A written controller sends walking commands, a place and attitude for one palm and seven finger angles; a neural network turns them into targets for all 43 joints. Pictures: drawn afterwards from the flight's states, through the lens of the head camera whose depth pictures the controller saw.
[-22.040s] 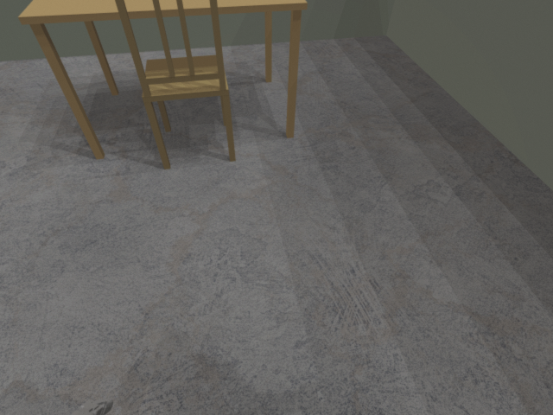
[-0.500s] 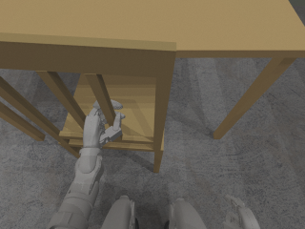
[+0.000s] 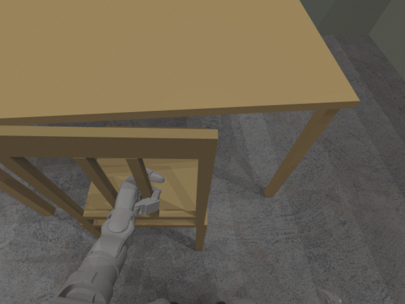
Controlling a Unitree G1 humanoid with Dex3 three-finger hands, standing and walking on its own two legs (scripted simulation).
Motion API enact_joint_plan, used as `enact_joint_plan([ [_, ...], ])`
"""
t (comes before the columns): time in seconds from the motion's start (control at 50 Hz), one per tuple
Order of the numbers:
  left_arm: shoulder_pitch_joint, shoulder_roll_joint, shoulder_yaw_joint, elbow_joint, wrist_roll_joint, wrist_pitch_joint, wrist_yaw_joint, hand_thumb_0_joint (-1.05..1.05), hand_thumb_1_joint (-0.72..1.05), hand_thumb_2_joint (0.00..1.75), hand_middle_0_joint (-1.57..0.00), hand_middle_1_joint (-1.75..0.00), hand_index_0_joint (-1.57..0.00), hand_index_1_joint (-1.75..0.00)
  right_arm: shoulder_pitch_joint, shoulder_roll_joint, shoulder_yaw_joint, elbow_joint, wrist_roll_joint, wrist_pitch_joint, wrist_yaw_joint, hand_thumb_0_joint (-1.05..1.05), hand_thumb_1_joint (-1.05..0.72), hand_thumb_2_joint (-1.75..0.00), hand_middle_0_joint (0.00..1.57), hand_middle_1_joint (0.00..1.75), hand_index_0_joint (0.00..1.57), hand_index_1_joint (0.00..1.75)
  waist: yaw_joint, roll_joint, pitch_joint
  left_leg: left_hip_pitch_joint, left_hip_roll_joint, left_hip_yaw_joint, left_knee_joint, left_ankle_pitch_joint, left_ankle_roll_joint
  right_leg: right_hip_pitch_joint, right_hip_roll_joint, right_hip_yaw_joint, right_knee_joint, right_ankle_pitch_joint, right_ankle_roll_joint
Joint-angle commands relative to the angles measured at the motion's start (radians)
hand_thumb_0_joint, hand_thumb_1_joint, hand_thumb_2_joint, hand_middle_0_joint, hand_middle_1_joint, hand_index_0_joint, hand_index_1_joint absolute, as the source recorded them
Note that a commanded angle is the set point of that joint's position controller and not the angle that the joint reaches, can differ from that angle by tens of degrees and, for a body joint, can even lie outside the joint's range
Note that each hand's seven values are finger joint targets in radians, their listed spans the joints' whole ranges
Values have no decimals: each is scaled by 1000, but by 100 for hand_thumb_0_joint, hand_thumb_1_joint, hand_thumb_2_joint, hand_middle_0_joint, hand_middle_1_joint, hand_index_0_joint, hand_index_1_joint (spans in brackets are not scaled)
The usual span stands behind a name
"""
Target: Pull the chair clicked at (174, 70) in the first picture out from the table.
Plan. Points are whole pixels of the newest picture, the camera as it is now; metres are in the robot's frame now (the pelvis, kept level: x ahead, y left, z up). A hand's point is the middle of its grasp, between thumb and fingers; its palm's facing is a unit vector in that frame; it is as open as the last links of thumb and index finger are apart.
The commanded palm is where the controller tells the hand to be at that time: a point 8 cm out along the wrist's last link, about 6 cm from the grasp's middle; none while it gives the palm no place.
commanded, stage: step backward, pulling the chair out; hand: left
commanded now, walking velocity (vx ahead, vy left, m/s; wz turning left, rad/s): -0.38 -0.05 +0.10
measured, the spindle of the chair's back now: (108, 190) +0.36 +0.21 -0.07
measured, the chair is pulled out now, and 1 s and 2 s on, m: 0.06 0.18 0.28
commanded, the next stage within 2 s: none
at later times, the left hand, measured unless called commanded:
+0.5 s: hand (160, 238) +0.25 +0.09 -0.07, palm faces -0.09 -0.99 -0.14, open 5.4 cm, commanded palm +0.25 +0.14 -0.06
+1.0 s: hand (156, 256) +0.22 +0.09 -0.07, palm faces -0.03 -0.99 -0.16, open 5.5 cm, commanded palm +0.21 +0.14 -0.07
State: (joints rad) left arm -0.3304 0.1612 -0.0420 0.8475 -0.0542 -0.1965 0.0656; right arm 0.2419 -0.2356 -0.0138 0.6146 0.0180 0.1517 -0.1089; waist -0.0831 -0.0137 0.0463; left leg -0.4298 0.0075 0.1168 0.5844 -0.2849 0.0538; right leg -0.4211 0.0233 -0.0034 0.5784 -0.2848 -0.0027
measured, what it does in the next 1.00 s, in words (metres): lifts its left foot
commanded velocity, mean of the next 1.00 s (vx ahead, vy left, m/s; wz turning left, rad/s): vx -0.38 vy -0.01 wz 0.10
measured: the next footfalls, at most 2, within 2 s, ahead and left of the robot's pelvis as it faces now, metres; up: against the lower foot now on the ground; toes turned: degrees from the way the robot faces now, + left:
left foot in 1.12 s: -0.17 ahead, +0.17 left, +0.00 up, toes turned +6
right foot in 1.64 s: -0.18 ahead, -0.13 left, +0.00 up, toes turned +0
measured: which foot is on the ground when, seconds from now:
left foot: down 0.00-0.82, up 0.84-1.00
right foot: down 0.00-1.00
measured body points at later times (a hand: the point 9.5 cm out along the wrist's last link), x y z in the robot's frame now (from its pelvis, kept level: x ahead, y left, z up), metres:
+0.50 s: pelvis -0.06 -0.01 +0.00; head +0.00 -0.01 +0.45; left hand +0.25 +0.14 -0.06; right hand +0.05 -0.28 -0.12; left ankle +0.00 +0.08 -0.73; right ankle +0.00 -0.11 -0.73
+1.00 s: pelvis -0.10 -0.02 +0.00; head -0.03 -0.03 +0.45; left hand +0.22 +0.14 -0.06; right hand +0.00 -0.28 -0.13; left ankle -0.14 +0.13 -0.68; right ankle +0.00 -0.11 -0.73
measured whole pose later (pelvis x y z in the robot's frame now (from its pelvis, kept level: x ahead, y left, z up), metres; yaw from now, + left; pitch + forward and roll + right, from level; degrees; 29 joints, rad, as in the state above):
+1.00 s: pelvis -0.10 -0.02 +0.00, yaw +3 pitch +3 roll +2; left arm -0.36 0.09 -0.06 0.98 -0.02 -0.24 0.12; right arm 0.22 -0.26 -0.01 0.75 0.03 0.01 -0.10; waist -0.06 -0.02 0.10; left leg -0.41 -0.02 -0.04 0.88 -0.50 -0.02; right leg -0.45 -0.04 -0.04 0.50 -0.11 -0.04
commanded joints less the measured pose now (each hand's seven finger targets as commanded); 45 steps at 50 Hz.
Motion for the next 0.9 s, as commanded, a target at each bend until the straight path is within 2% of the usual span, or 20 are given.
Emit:
enact_joint_plan([
  [0.0,-140,74,-1,-207,35,-64,-2,0,90,90,-50,-145,-50,-145,-9,-125,-28,-95,-14,-38,8,0,-90,-90,20,30,20,30,46,228,-343,345,266,-250,-107,719,22,101,-68,30,-19,120,-9],
  [0.04,-114,104,23,-217,32,-64,2,0,90,90,-50,-145,-50,-145,-10,-132,-30,-96,-9,-43,5,0,-90,-90,20,30,20,30,47,152,-358,302,248,-228,-82,661,10,179,-85,45,-59,295,-14],
  [0.08,-133,100,12,-221,27,-68,4,0,90,90,-50,-145,-50,-145,-3,-128,-34,-97,4,-45,-1,0,-90,-90,20,30,20,30,32,55,-375,258,205,-184,-56,517,-21,234,-122,84,-92,530,-20],
  [0.12,-168,108,9,-214,27,-77,12,0,90,90,-50,-145,-50,-145,8,-127,-35,-86,13,-51,-10,0,-90,-90,20,30,20,30,19,13,-402,242,162,-150,-36,406,-45,263,-170,123,-98,657,-31],
  [0.14,-173,126,17,-195,27,-76,19,0,90,90,-50,-145,-50,-145,12,-135,-38,-79,17,-54,-13,0,-90,-90,20,30,20,30,18,24,-401,237,147,-139,-27,358,-51,265,-189,140,-105,673,-33],
  [0.24,-229,141,14,-145,34,-90,36,0,90,90,-50,-145,-50,-145,-4,-136,-34,-48,24,-60,-19,0,-90,-90,20,30,20,30,22,32,-377,223,118,-127,-60,232,-42,230,-193,137,-146,550,20],
  [0.28,-249,122,-8,-128,32,-93,37,0,90,90,-50,-145,-50,-145,-10,-135,-28,-42,31,-61,-19,0,-90,-90,20,30,20,30,24,28,-367,214,114,-129,-72,209,-36,219,-190,133,-156,479,32],
  [0.32,-261,122,-10,-121,31,-97,39,0,90,90,-50,-145,-50,-145,-22,-132,-25,-42,32,-67,-21,0,-90,-90,20,30,20,30,29,-5,-348,205,107,-131,-82,171,-30,205,-186,136,-180,386,42],
  [0.4,-265,99,-34,-93,29,-101,41,0,90,90,-50,-145,-50,-145,-32,-139,-20,-41,37,-81,-24,0,-90,-90,20,30,20,30,37,15,-302,190,122,-167,-133,112,-14,156,-159,113,-194,167,32],
  [0.48,-263,75,-47,-95,25,-104,44,0,90,90,-50,-145,-50,-145,-44,-134,-15,-48,32,-99,-27,0,-90,-90,20,30,20,30,46,81,-284,142,190,-235,-220,48,24,150,-104,70,-94,20,11],
  [0.58,-282,60,-54,-109,26,-98,45,0,90,90,-50,-145,-50,-145,-52,-134,-13,-52,20,-116,-28,0,-90,-90,20,30,20,30,53,131,-253,46,258,-315,-265,-59,56,163,-80,59,28,-59,-23],
  [0.66,-284,69,-40,-103,32,-100,48,0,90,90,-50,-145,-50,-145,-30,-134,-20,-32,12,-137,-28,0,-90,-90,20,30,20,30,46,67,-265,47,253,-298,-210,-19,53,193,-92,77,-2,1,-26],
  [0.7,-298,69,-41,-103,34,-105,47,0,90,90,-50,-145,-50,-145,-35,-133,-22,-29,11,-147,-25,0,-90,-90,20,30,20,30,45,39,-260,12,227,-276,-176,-67,39,197,-120,114,-33,-19,-33],
  [0.74,-285,103,-19,-92,37,-105,53,0,90,90,-50,-145,-50,-145,-31,-133,-29,-22,9,-156,-25,0,-90,-90,20,30,20,30,46,-16,-238,-8,167,-237,-102,-178,11,147,-177,203,-126,-128,-59],
  [0.78,-289,112,-14,-74,42,-104,65,0,90,90,-50,-145,-50,-145,-6,-122,-30,-7,14,-159,-14,0,-90,-90,20,30,20,30,42,-123,-230,62,71,-172,90,-199,-34,38,-288,350,-334,-310,-81],
  [0.8,-303,117,-12,-51,45,-98,73,0,90,90,-50,-145,-50,-145,-4,-123,-31,8,18,-157,-6,0,-90,-90,20,30,20,30,46,-174,-236,104,20,-138,254,-167,-57,10,-362,391,-413,-314,-91],
  [0.82,-311,113,-8,-35,50,-92,76,0,90,90,-50,-145,-50,-145,-27,-125,-32,12,14,-159,-1,0,-90,-90,20,30,20,30,61,-158,-242,51,1,-169,385,-203,-61,55,-394,385,-417,-216,-112],
  [0.84,-300,113,4,-34,50,-86,76,0,90,90,-50,-145,-50,-145,-30,-128,-32,15,11,-165,0,0,-90,-90,20,30,20,30,66,-150,-260,9,-9,-197,432,-231,-63,111,-406,389,-387,-76,-140],
  [0.86,-297,109,9,-22,50,-82,73,0,90,90,-50,-145,-50,-145,-32,-119,-24,20,12,-171,5,0,-90,-90,20,30,20,30,65,-137,-271,-27,7,-220,432,-239,-65,174,-413,342,-336,26,-156],
  [0.88,-294,106,15,-32,49,-84,69,0,90,90,-50,-145,-50,-145,-37,-113,-20,22,12,-176,9,0,-90,-90,20,30,20,30,64,-98,-287,-18,12,-223,414,-230,-70,210,-391,285,-286,119,-158],
])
